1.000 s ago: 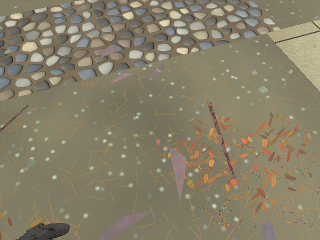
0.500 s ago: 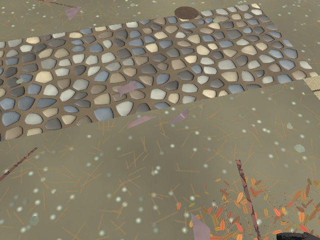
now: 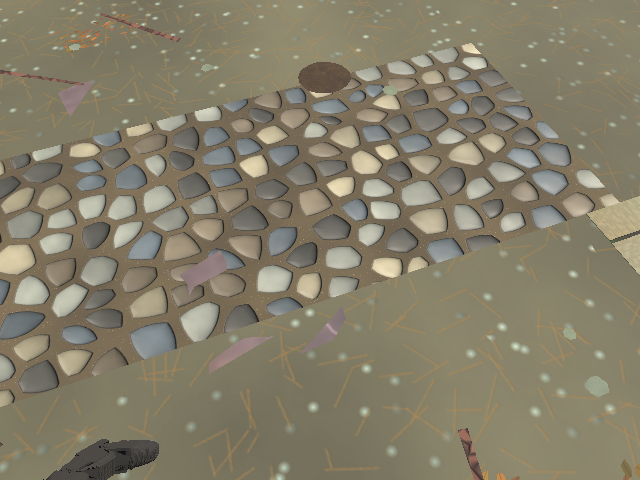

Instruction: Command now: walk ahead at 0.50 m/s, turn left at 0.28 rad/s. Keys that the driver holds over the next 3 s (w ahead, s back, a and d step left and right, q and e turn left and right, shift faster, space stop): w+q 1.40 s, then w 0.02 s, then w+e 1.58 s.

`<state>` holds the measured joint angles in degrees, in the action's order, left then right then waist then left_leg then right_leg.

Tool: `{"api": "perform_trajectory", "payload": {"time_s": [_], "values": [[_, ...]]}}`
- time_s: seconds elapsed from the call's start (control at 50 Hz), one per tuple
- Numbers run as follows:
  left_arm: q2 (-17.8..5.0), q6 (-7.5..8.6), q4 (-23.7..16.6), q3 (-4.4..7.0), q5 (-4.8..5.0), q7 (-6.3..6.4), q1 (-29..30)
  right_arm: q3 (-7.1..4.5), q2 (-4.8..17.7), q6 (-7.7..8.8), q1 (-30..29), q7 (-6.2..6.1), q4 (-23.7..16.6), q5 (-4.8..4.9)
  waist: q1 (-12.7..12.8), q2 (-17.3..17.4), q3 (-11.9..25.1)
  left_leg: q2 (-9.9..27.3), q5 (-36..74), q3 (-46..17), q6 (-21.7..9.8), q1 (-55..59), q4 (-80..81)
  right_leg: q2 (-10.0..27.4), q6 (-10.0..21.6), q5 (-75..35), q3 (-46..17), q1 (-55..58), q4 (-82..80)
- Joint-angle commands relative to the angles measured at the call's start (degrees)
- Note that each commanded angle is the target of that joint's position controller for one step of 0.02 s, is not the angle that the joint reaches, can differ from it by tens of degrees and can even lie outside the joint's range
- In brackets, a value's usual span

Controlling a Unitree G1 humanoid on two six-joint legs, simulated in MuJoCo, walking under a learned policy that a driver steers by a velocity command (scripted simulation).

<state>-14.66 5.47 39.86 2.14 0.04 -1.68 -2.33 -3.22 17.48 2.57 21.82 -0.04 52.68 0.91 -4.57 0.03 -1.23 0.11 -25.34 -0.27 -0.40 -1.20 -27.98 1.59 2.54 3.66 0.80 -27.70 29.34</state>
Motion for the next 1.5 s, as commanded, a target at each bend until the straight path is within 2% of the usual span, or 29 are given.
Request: {"api": "perform_trajectory", "payload": {"time_s": [0.02,0.04,0.06,0.1,0.16,0.28,0.4,0.46,0.5,0.52,0.54,0.56,0.58,0.6,0.62,0.7,0.8,0.88,0.94,0.98,1.0,1.02,1.04,1.08,1.14,1.24,1.42,1.46,1.5], "values": [[-15.1,-0.26,2.3,5.19,-0.64,0.99,-24.6,0.94,1.0,2.19,3.8,0.17,-4.9,0.16,10.9,-17.1,25.5,-2.7,-8.4,-4.8,-0.9,-36.7,-41.3,23.4,14.2,11.5,-40.3,51.6,-9.0],[-11.1,-0.35,2.0,3.9,-0.21,1.09,-21.4,-0.8,7.1,2.57,-0.3,0.31,-5.4,1.7,11.4,-10.7,16.7,0.9,-6.0,-7.5,-1.3,-41.8,-46.1,21.4,11.6,17.3,-34.5,45.0,-11.1],[-9.1,-0.36,1.7,3.25,-0.06,1.31,-17.7,-1.06,7.5,2.63,-4.3,0.3,-6.6,1.92,10.3,-8.3,10.4,3.6,-1.0,-5.9,-1.6,-42.8,-45.7,19.4,9.6,16.5,-26.7,37.6,-12.5],[-5.8,0.26,1.9,2.27,-0.38,1.13,-11.4,-1.61,6.3,1.59,-5.7,-0.06,-6.6,0.9,6.8,-6.6,3.5,7.1,6.4,-5.7,-1.1,-38.5,-40.2,15.2,7.8,9.4,-16.2,25.2,-17.0],[-5.8,1.36,3.0,2.62,-0.79,1.14,-8.6,-1.39,2.8,-0.56,-4.0,-0.07,-6.5,0.98,4.1,-5.9,1.0,8.2,10.9,-5.5,0.0,-34.7,-37.9,14.0,8.0,1.1,-7.3,18.6,-21.3],[-8.6,1.07,5.5,3.59,-0.91,2.35,-9.9,-1.0,1.0,-0.65,-11.6,1.1,-9.9,0.31,5.4,-3.1,-1.7,7.5,26.4,-3.3,0.7,-36.8,-20.5,12.1,7.0,-6.2,5.0,20.7,-22.9],[-11.2,-1.03,8.1,4.71,0.72,2.73,-14.5,-0.52,0.8,-0.64,-21.0,3.08,-14.8,0.24,8.4,-2.0,-4.6,5.9,24.0,1.6,-2.2,-38.6,-9.5,15.4,5.8,-12.0,9.5,31.3,-19.6],[-13.5,-2.38,7.9,5.4,1.5,3.06,-13.2,-1.89,3.4,-1.05,-17.5,3.48,-15.6,0.26,4.8,-4.5,-0.6,1.1,15.3,6.1,-5.4,-30.4,-9.0,15.6,3.9,-36.8,11.8,34.6,-8.9],[-13.2,-3.08,7.4,5.07,1.8,3.23,-11.7,-5.02,8.5,-1.37,-2.1,2.63,-11.9,0.64,-3.8,-3.1,7.6,-3.9,17.2,7.0,-9.3,-8.4,-4.3,12.2,0.9,-39.7,14.0,27.5,12.8],[-9.0,-2.51,6.2,3.58,-0.39,3.17,-13.5,-6.76,14.3,-2.01,4.4,1.27,-10.4,0.83,-4.5,7.0,12.2,5.9,19.1,-9.2,-13.0,8.0,-3.2,8.5,-2.1,-10.8,14.0,11.5,31.8],[-3.3,-0.6,3.0,1.66,-0.77,2.5,-16.5,-6.74,17.7,-1.18,0.3,1.48,-12.5,0.84,1.9,17.0,18.9,17.9,5.6,-43.5,-24.8,22.7,7.2,-4.5,-5.0,30.1,3.7,-10.8,49.9],[-8.8,1.6,2.4,2.56,1.39,1.63,-9.8,-5.06,12.2,-0.3,1.1,2.08,-13.4,0.46,-2.4,7.7,19.6,18.8,3.0,-45.1,-22.6,22.7,12.6,-1.7,-3.4,28.7,-6.3,-16.9,52.1],[-9.6,2.66,1.0,2.73,2.9,1.26,-6.1,-4.35,9.7,0.53,-0.4,2.11,-13.0,0.07,-2.0,5.7,12.4,17.2,6.3,-37.0,-20.3,16.9,12.5,0.5,-1.8,23.9,-5.7,-19.6,49.7],[-8.8,3.06,1.6,2.6,1.96,1.69,-6.1,-3.87,8.2,1.03,-3.9,2.13,-13.3,0.14,1.0,0.3,7.4,14.6,13.0,-30.2,-18.3,8.0,12.2,3.2,-1.5,19.5,-5.7,-17.0,44.2],[-9.5,2.81,2.3,3.09,0.33,2.1,-6.5,-3.27,6.1,1.19,-7.3,1.84,-14.0,-0.01,3.0,0.5,5.5,12.5,18.9,-25.1,-17.0,1.5,12.6,4.9,-1.9,16.9,-5.9,-12.9,39.0],[-7.7,0.42,2.1,3.06,-0.89,2.05,-7.2,-3.24,6.9,1.45,-8.3,0.5,-15.1,-0.36,5.5,1.5,3.3,9.3,30.2,-18.1,-17.1,-9.0,15.6,5.0,-5.0,11.2,-4.5,-7.1,29.3],[-4.9,0.46,-0.9,1.73,-0.51,1.48,3.1,-3.72,8.3,0.77,-4.6,-0.86,-14.1,0.18,1.7,3.9,0.7,4.8,24.1,-13.2,-13.0,-13.3,15.0,1.0,-6.8,-6.6,-3.4,-3.6,7.6],[-6.6,1.23,-2.7,2.05,0.43,0.54,6.9,-3.79,8.0,0.21,-1.3,-0.98,-12.7,0.61,0.2,5.0,0.4,6.6,19.0,-17.9,-11.7,-10.2,11.4,-0.8,-5.8,-8.4,-4.9,-0.8,0.5],[-8.8,2.1,-2.4,2.89,0.56,0.08,4.5,-3.88,7.8,-0.29,-1.5,-1.36,-12.8,0.4,2.1,7.1,1.0,8.4,19.8,-22.7,-10.5,-6.2,6.1,-1.0,-3.7,-1.5,-5.6,2.2,-1.7],[-10.9,2.73,-0.1,4.22,-0.05,0.53,-4.9,-3.0,5.3,-0.44,-2.7,-1.23,-13.6,0.13,7.1,7.1,5.7,4.6,24.2,-21.3,-7.9,-8.2,-3.5,0.0,-0.6,-0.5,-5.0,16.2,-4.3],[-14.0,2.81,0.7,5.0,-0.93,0.99,-13.5,-1.69,2.0,-0.32,-2.1,-1.01,-14.6,-0.77,10.4,0.9,14.0,0.8,16.5,-16.4,-5.7,-15.2,-19.4,9.5,2.8,3.5,-14.2,31.1,-3.3],[-18.4,1.98,2.8,6.04,-1.43,0.78,-18.2,-0.74,-1.1,0.27,6.3,-0.94,-16.4,1.1,6.4,-19.4,20.1,-6.8,-9.0,-9.5,-1.7,-36.0,-38.0,22.0,12.5,16.8,-42.1,48.2,-9.4],[-12.8,1.74,2.1,4.89,0.08,0.46,-16.8,-1.68,5.3,0.28,5.7,-1.2,-14.8,1.8,7.7,-13.9,16.5,-1.9,-7.7,-11.1,-1.0,-43.3,-45.7,22.6,11.9,30.1,-46.9,46.4,-12.4],[-8.2,0.89,1.0,3.34,-0.35,0.88,-11.3,-2.7,8.2,-0.31,-3.9,-1.27,-16.0,0.66,8.5,-4.8,5.5,2.2,1.9,-8.1,-0.5,-43.0,-46.2,17.5,7.6,20.6,-29.1,32.7,-13.7],[-6.1,0.87,2.2,2.61,-0.83,1.29,-8.9,-2.71,5.2,-0.84,-5.2,-0.42,-17.0,0.78,5.9,-6.7,1.3,5.8,7.1,-7.1,-0.5,-37.8,-40.2,12.9,6.6,7.8,-16.1,22.6,-17.5],[-9.2,1.32,4.2,3.69,-0.34,1.49,-10.1,-1.86,2.5,-1.57,-8.9,0.07,-19.4,0.48,6.0,-4.3,0.1,7.1,14.4,-5.7,0.8,-41.3,-30.9,13.9,8.7,-2.7,-6.4,23.1,-20.9],[-12.9,-1.03,7.2,4.45,1.2,1.81,-14.9,-0.94,1.3,-0.72,-21.5,3.04,-23.7,0.57,9.5,-3.2,-3.7,4.2,22.4,1.9,-2.3,-36.3,-9.1,14.4,5.4,-14.3,6.6,30.4,-18.4],[-14.3,-1.57,8.3,4.61,1.95,1.72,-16.1,-1.55,2.3,-0.67,-19.8,2.98,-23.9,-0.01,6.9,-4.4,-1.7,0.7,16.0,3.6,-4.7,-29.2,-7.1,15.3,5.3,-31.4,7.0,31.9,-13.1],[-14.2,-2.17,9.1,3.99,2.25,1.88,-15.1,-4.15,6.8,-0.82,-5.6,2.2,-20.0,-0.2,-2.2,-3.8,5.9,-3.0,19.3,5.1,-7.9,-8.0,-0.9,12.9,3.4,-40.2,9.6,27.0,4.2]]}}
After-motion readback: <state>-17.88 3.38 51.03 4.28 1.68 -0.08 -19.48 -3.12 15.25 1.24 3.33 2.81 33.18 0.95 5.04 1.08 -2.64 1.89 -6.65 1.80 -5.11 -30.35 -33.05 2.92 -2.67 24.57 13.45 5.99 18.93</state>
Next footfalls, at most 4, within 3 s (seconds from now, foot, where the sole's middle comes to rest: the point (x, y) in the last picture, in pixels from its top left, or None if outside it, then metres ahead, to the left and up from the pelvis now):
0.50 left None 0.40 0.17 -0.76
1.00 right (270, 353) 0.75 0.10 -0.76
1.52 left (96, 360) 0.77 0.49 -0.76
2.06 right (99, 232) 1.15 0.54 -0.76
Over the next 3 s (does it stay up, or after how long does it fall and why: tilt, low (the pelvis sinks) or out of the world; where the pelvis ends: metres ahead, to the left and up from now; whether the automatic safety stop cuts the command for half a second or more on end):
stays up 1.43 0.74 0.00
